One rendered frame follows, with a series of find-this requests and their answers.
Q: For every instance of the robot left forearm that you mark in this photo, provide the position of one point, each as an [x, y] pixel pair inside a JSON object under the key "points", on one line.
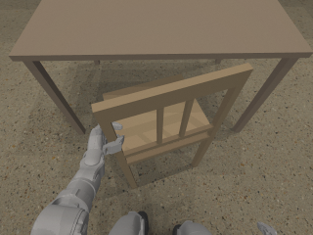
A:
{"points": [[84, 186]]}

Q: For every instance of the robot left upper arm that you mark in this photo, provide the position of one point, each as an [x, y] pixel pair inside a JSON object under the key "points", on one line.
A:
{"points": [[62, 220]]}

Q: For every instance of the right robot hand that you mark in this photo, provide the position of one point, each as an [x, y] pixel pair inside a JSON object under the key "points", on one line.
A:
{"points": [[266, 229]]}

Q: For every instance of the chair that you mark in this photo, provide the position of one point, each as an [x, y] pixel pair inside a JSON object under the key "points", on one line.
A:
{"points": [[163, 115]]}

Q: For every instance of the robot left shin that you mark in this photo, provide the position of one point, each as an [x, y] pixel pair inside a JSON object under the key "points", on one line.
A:
{"points": [[133, 212]]}

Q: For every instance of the right robot thigh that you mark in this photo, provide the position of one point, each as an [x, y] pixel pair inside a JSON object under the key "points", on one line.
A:
{"points": [[192, 228]]}

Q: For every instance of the table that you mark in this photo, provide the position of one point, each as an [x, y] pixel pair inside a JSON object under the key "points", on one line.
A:
{"points": [[126, 30]]}

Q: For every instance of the left robot hand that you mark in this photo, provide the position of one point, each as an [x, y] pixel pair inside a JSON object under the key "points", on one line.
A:
{"points": [[98, 140]]}

